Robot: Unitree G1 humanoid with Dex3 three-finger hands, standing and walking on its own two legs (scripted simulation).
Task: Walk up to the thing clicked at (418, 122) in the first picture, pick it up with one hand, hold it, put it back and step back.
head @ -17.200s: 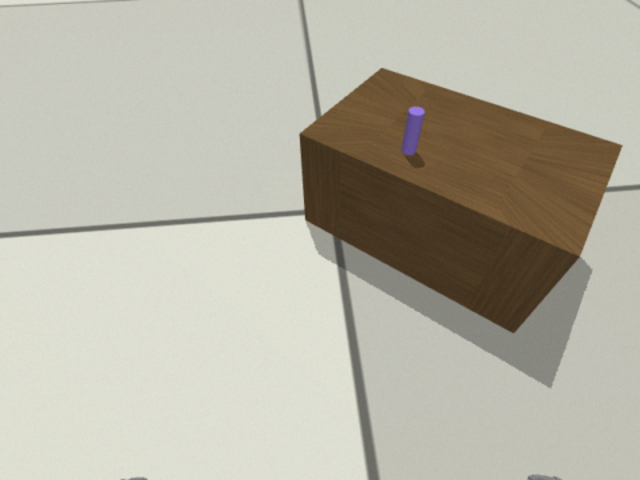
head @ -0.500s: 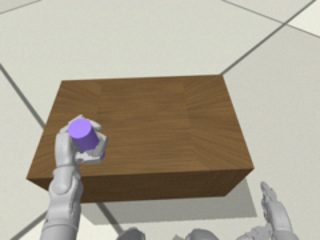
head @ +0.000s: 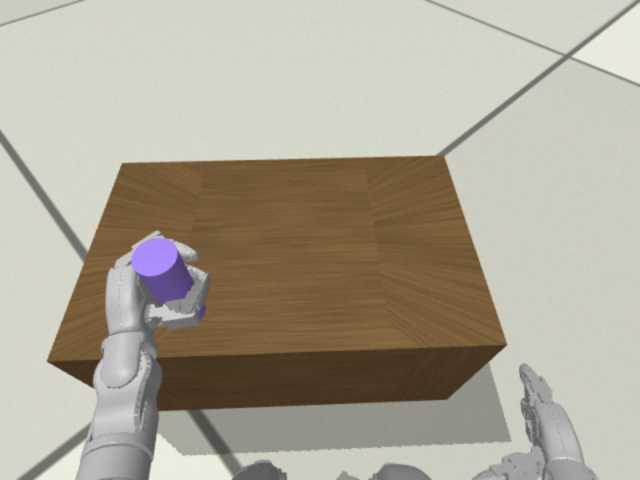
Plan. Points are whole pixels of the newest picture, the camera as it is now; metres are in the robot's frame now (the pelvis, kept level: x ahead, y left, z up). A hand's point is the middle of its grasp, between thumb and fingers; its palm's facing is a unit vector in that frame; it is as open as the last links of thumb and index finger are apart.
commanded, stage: hold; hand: left
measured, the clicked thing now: (173, 287) +0.33 +0.19 +0.05
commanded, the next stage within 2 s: crouch in 0.82 s
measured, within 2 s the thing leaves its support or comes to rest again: neither
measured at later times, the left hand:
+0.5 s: hand (190, 300) +0.32 +0.17 +0.04, palm faces +0.12 -0.99 -0.02, open 6.4 cm
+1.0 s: hand (193, 291) +0.32 +0.17 +0.05, palm faces +0.12 -0.99 -0.01, open 6.4 cm
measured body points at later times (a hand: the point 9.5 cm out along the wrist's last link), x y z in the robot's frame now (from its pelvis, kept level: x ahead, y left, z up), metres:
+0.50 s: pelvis -0.01 +0.00 +0.00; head +0.04 +0.00 +0.45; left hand +0.30 +0.22 +0.04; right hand +0.14 -0.27 -0.06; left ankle +0.01 +0.12 -0.70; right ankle -0.02 -0.12 -0.70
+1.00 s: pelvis -0.01 +0.00 +0.00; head +0.04 +0.00 +0.45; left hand +0.31 +0.22 +0.05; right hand +0.14 -0.27 -0.06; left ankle +0.01 +0.12 -0.70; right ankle -0.02 -0.12 -0.70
